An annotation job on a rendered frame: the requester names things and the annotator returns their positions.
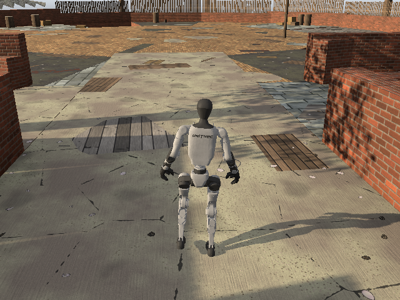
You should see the robot right hand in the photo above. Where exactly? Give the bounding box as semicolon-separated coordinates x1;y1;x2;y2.
226;170;240;184

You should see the robot left hand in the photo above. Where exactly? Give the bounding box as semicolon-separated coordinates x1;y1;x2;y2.
160;167;174;181

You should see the left robot forearm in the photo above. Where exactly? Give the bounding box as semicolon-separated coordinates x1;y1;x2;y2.
162;148;175;170

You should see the left robot upper arm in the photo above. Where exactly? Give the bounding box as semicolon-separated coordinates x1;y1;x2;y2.
170;125;190;159

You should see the right robot forearm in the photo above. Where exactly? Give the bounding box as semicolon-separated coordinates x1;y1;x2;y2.
226;152;238;174

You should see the robot left foot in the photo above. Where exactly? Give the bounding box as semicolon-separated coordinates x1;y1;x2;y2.
176;236;186;249

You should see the right robot upper arm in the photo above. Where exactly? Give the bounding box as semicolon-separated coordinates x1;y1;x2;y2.
216;127;233;161

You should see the right robot thigh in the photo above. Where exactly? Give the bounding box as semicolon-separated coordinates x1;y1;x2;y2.
206;175;221;218

